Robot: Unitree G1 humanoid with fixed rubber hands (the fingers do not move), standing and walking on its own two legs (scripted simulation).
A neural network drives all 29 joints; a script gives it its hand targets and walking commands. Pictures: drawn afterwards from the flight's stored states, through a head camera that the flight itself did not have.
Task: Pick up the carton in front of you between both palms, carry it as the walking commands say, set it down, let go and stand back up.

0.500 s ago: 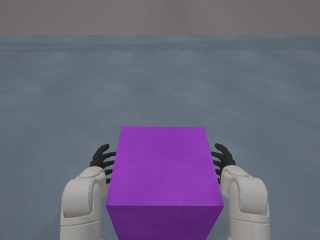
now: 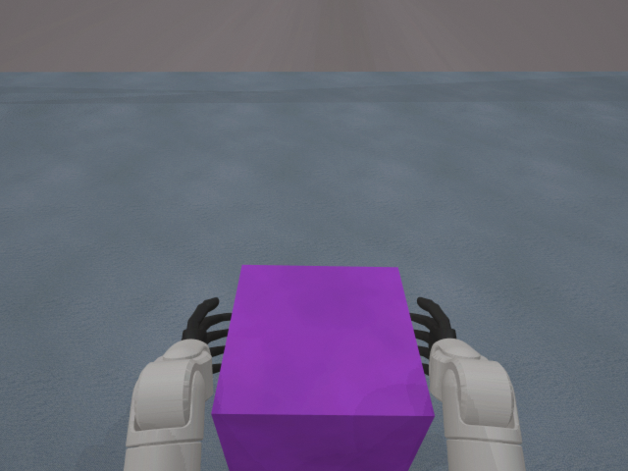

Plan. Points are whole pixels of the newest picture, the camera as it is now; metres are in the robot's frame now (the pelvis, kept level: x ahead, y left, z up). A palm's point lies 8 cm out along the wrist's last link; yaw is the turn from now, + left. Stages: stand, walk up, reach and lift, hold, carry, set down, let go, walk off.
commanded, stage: carry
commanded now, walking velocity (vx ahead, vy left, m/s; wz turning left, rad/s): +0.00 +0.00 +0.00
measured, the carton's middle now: (318, 384) +0.26 +0.00 +0.00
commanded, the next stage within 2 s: hold in 0.94 s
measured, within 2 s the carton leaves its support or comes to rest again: neither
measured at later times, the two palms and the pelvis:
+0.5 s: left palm (203, 359) +0.27 +0.15 +0.03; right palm (430, 360) +0.27 -0.15 +0.03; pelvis -0.02 +0.00 +0.00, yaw +0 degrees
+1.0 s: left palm (196, 359) +0.27 +0.16 +0.04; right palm (426, 359) +0.27 -0.14 +0.04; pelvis -0.01 +0.01 +0.00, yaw +1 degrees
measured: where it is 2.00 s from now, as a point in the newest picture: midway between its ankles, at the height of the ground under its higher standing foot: outside the picture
